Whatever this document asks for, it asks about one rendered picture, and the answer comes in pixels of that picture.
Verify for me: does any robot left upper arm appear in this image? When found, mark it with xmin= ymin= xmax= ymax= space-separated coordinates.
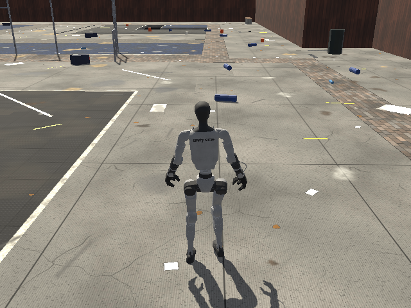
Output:
xmin=173 ymin=130 xmax=190 ymax=165

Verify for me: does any right robot forearm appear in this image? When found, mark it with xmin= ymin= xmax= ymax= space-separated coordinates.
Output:
xmin=231 ymin=153 xmax=245 ymax=178

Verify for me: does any right robot hand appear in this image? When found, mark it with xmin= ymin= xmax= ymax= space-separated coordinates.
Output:
xmin=232 ymin=175 xmax=247 ymax=191

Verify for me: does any humanoid robot torso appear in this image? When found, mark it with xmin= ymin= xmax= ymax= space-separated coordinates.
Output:
xmin=189 ymin=126 xmax=219 ymax=193

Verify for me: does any robot right foot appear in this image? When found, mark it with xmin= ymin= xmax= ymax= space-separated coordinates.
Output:
xmin=213 ymin=240 xmax=224 ymax=257

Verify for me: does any robot right upper arm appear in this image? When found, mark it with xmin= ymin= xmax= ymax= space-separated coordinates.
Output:
xmin=217 ymin=128 xmax=236 ymax=163

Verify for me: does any left robot hand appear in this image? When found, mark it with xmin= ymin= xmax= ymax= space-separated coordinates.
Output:
xmin=165 ymin=174 xmax=180 ymax=187

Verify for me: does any left robot forearm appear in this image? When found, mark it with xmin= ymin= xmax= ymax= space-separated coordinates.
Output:
xmin=167 ymin=156 xmax=179 ymax=177

